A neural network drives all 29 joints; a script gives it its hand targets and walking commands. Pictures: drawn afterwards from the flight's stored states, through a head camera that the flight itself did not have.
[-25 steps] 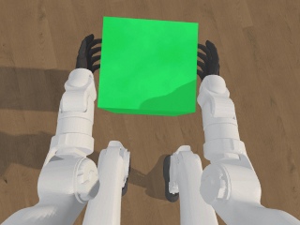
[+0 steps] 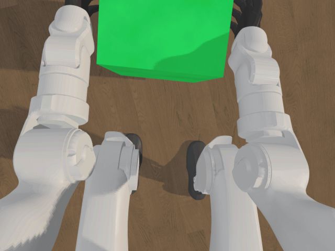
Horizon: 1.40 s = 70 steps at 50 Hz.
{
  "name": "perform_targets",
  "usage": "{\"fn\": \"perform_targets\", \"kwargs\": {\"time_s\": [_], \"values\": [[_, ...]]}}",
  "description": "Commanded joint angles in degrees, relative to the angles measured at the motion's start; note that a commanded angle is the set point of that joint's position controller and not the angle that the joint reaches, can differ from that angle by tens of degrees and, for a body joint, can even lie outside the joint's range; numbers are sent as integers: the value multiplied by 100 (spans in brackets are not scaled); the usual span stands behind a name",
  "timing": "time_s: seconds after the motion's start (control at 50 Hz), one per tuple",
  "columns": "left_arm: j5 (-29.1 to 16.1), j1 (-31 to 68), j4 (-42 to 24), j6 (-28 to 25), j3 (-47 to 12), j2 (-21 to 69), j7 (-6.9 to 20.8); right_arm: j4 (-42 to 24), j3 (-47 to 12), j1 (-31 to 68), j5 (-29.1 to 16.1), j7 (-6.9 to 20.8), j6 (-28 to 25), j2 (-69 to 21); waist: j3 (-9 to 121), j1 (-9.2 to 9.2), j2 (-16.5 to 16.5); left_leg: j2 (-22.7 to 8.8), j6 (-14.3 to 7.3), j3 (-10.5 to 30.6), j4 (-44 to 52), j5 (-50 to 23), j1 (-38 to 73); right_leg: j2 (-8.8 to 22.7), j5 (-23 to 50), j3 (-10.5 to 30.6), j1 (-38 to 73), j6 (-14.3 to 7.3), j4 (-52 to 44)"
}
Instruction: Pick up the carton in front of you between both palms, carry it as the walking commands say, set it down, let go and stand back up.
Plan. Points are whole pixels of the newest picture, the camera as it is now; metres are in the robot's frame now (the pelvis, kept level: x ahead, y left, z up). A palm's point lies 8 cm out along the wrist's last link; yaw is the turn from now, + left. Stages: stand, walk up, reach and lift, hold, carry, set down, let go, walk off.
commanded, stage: set down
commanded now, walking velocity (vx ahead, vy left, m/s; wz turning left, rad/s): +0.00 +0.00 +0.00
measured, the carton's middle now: (163, 29) +0.53 +0.05 -0.23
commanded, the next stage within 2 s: none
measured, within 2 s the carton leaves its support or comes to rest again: rests again in 0.50 s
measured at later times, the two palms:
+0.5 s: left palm (90, 14) +0.54 +0.20 -0.21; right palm (234, 31) +0.54 -0.11 -0.21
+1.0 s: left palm (88, 15) +0.54 +0.20 -0.22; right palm (236, 32) +0.54 -0.11 -0.22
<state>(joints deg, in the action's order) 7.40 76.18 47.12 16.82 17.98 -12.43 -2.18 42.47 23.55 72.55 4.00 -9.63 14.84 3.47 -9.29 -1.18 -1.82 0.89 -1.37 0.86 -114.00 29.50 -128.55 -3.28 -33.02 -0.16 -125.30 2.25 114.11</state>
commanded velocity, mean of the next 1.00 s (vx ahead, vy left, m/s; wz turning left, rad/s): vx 0.00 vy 0.00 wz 0.00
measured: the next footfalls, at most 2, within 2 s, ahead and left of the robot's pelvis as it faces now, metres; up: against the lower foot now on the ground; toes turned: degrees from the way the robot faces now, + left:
none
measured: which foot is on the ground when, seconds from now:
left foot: down 0.00-1.00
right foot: down 0.00-1.00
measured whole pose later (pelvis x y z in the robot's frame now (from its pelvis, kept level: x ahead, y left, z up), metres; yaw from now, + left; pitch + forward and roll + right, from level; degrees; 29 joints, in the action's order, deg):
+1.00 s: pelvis -0.01 -0.01 -0.06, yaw +0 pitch +33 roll -3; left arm 5.7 87.7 60.4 13.3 17.3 -20.4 4.9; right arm 56.6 23.3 84.9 2.6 -3.1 11.9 9.7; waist -24.6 -1.6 -2.7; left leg 0.1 -1.0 1.2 -126.9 31.0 -129.2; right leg -6.3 -34.2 0.0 -126.4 3.1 127.0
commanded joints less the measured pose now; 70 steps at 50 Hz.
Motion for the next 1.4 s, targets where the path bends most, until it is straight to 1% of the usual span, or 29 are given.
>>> {"fn": "perform_targets", "kwargs": {"time_s": [0.0,0.08,0.16,0.18,0.2,0.24,0.28,0.36,0.42,0.46,0.5,0.52,0.54,0.64,0.72,0.86,1.04,1.16,1.18,1.2,1.22,1.24,1.26,1.28,1.3,1.32,1.34,1.38], "values": [[-943,3559,-495,-310,-2493,4974,1402,-509,-2887,4252,-848,1435,-273,-4722,7530,-85,431,507,167,-209,530,-2317,4814,-618,1781,-474,2850,-64,-494],[-1211,3843,-535,-394,-2696,4801,1378,-552,-3017,4512,-1084,1404,-369,-4518,7608,-63,527,455,166,-160,201,-2629,5069,-579,1926,-497,2730,-72,-188],[-1573,4185,-910,-428,-3004,4737,1309,-919,-3342,4836,-1412,1337,-435,-4427,8454,-48,632,437,145,-98,-100,-3359,5879,-583,2278,-547,2848,-80,59],[-1632,4263,-1040,-427,-3061,4760,1290,-906,-3368,4717,-1479,1324,-436,-4529,8614,-80,673,447,157,-115,-136,-3476,5997,-603,2348,-546,2906,-84,85],[-1662,4253,-1077,-423,-3078,4800,1280,-888,-3357,4657,-1497,1325,-439,-4581,8662,-67,713,452,162,-102,-177,-3624,6062,-613,2419,-550,2849,-89,128],[-1599,4100,-867,-400,-3007,4886,1303,-688,-3259,4518,-1435,1365,-414,-4648,8230,-32,765,444,152,-32,-256,-3764,6078,-613,2303,-548,2344,-85,160],[-1459,3895,-530,-376,-2860,4957,1369,-473,-3119,4434,-1346,1435,-392,-4674,7580,-30,737,449,130,-29,-271,-3465,5696,-609,2010,-536,1961,-85,141],[-1256,3637,28,-438,-2514,4966,1491,-182,-2894,4474,-1198,1495,-427,-4656,6570,-63,448,462,96,-148,-247,-2615,4442,-609,1765,-471,2069,-83,161],[-1204,3721,184,-510,-2342,4821,1536,-137,-2823,4620,-1152,1461,-477,-4555,6253,-121,266,447,70,-215,-267,-2214,3832,-601,1726,-407,2374,-81,204],[-1246,3898,168,-572,-2305,4671,1544,-68,-2786,4645,-1183,1424,-514,-4542,6198,-164,185,428,60,-257,-295,-2054,3605,-603,1745,-372,2590,-80,242],[-1296,4082,132,-629,-2294,4507,1544,32,-2753,4669,-1213,1394,-536,-4518,6172,-210,129,402,50,-276,-329,-1984,3504,-605,1768,-348,2715,-80,290],[-1274,4094,210,-632,-2271,4432,1539,91,-2722,4702,-1225,1389,-549,-4501,6088,-220,95,381,41,-270,-334,-1931,3474,-613,1735,-357,2702,-72,306],[-1229,4035,319,-621,-2207,4382,1550,175,-2666,4694,-1189,1380,-542,-4431,5878,-272,134,381,41,-279,-332,-1812,3399,-607,1596,-352,2600,-77,298],[-1054,3962,673,-542,-1936,4205,1674,550,-2330,4565,-950,1475,-440,-4290,4931,-265,96,358,-2,-227,-313,-1168,3043,-612,933,-355,2110,-127,267],[-887,3756,931,-481,-1752,4111,1739,822,-2079,4376,-805,1582,-392,-4140,4250,-275,145,363,-20,-185,-286,-920,2861,-605,649,-359,1783,-166,269],[-634,3339,1235,-403,-1495,3778,1782,1150,-1702,3978,-565,1667,-336,-3765,3381,-238,136,350,-41,-79,-249,-621,2673,-571,355,-358,1452,-198,282],[-321,2944,1537,-299,-1165,3250,1818,1488,-1243,3497,-224,1699,-228,-3235,2613,-178,115,341,-74,-13,-211,-242,2420,-546,73,-339,1308,-220,283],[-240,2818,1618,-332,-1059,2849,1784,1552,-1097,3267,-134,1643,-255,-2886,2525,-150,111,313,-33,-15,-215,-236,2517,-509,117,-356,1524,-147,315],[-232,2815,1605,-371,-1023,2697,1746,1535,-1069,3209,-108,1611,-290,-2748,2543,-119,99,297,-4,-19,-233,-266,2570,-501,149,-362,1634,-117,326],[-224,2795,1628,-410,-981,2511,1702,1532,-1029,3166,-101,1565,-322,-2586,2618,-138,122,285,24,-33,-238,-318,2633,-486,205,-372,1726,-93,334],[-210,2685,1680,-465,-833,2079,1609,1533,-922,3023,-80,1469,-366,-2204,2701,-127,140,256,60,-51,-255,-373,2716,-462,253,-391,1810,-53,341],[-177,2551,1719,-541,-636,1393,1451,1543,-741,2802,-40,1314,-429,-1571,2811,-121,173,213,110,-65,-270,-439,2828,-429,324,-407,1904,-7,351],[-92,2336,1732,-667,-345,223,1158,1548,-435,2446,53,1035,-539,-422,2953,-99,218,155,179,-73,-270,-492,2995,-384,416,-421,2026,39,363],[-140,2366,1639,-811,-294,-611,875,1507,-408,2348,-3,796,-651,354,3226,-96,248,120,216,-63,-291,-625,3239,-358,574,-415,2168,71,388],[-247,2375,1551,-990,-209,-1655,534,1497,-315,2193,-100,495,-808,1419,3537,-66,309,94,273,-46,-337,-811,3469,-323,787,-402,2322,100,431],[-479,2635,1433,-1132,-292,-2035,294,1503,-403,2379,-332,311,-920,1787,4012,-77,311,90,262,-26,-413,-1150,3668,-301,1077,-399,2467,138,486],[-718,2873,1395,-1241,-408,-2211,154,1519,-552,2547,-561,210,-997,1934,4425,-82,313,76,244,-5,-491,-1480,3826,-263,1348,-396,2556,157,531],[-1184,3167,1326,-1420,-701,-2379,24,1447,-973,2811,-984,128,-1115,2006,5001,-136,294,31,205,63,-647,-2076,4029,-186,1796,-360,2615,157,643]]}}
